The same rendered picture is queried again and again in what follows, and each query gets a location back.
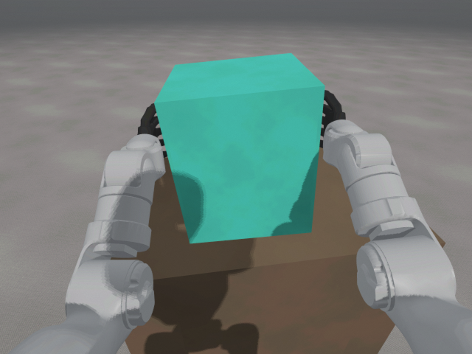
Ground robot right hand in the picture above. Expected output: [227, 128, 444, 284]
[319, 90, 346, 148]

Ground left robot upper arm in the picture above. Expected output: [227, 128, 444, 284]
[8, 260, 155, 354]

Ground robot right forearm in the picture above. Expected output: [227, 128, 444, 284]
[323, 119, 457, 294]

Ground pedestal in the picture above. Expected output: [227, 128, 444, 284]
[111, 147, 445, 354]

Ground right robot upper arm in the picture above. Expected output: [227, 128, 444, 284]
[356, 235, 472, 354]

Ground robot left forearm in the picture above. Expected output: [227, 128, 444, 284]
[65, 134, 166, 316]

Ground carton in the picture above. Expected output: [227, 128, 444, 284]
[154, 53, 325, 243]

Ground robot left hand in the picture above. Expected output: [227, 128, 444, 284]
[137, 103, 167, 157]

